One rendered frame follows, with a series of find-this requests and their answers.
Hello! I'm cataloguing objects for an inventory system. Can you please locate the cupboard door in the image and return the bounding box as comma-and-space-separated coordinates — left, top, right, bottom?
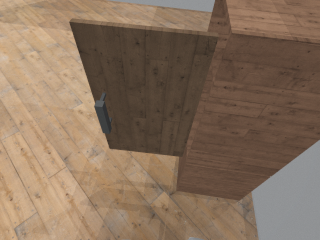
69, 18, 219, 157

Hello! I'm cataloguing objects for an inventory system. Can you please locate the handle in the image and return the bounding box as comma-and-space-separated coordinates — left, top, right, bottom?
94, 92, 112, 134

